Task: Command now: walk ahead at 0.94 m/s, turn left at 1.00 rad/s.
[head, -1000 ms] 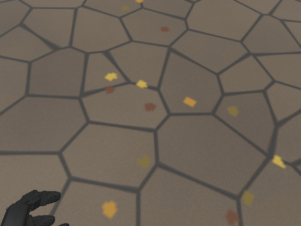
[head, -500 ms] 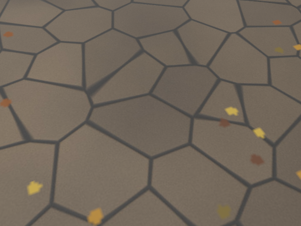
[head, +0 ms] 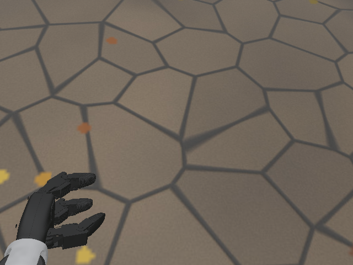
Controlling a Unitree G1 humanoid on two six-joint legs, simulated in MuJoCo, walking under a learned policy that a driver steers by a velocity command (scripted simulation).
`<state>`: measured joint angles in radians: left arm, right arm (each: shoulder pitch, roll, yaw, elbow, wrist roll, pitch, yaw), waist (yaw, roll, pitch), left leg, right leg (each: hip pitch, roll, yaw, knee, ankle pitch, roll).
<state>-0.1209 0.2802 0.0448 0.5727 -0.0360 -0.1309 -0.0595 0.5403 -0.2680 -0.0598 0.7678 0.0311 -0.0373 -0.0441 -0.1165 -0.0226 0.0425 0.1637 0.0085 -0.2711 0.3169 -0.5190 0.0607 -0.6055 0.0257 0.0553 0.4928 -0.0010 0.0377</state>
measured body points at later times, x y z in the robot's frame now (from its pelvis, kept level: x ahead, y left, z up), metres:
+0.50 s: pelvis +0.41 +0.10 -0.03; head +0.42 +0.14 +0.42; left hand +0.31 +0.37 -0.17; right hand +0.72 -0.05 -0.07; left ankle +0.51 +0.20 -0.72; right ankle +0.22 -0.16 -0.65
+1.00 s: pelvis +0.81 +0.32 +0.00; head +0.82 +0.37 +0.44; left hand +0.73 +0.65 -0.07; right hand +1.08 +0.20 -0.11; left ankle +0.59 +0.23 -0.61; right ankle +0.98 +0.32 -0.71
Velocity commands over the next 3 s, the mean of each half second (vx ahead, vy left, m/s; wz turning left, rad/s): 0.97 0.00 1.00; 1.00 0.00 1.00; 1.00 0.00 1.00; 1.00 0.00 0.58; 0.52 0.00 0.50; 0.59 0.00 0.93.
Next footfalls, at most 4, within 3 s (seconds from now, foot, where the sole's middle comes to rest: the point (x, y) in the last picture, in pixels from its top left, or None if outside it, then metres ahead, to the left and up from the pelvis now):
0.02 right None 0.22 -0.15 -0.75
0.48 left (92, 238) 0.54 0.22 -0.75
0.92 right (64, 136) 1.00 0.35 -0.75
1.40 left None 0.96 0.82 -0.75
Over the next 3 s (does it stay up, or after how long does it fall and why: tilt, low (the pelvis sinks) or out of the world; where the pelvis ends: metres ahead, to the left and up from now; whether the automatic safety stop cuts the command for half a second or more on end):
stays up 0.84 1.73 0.03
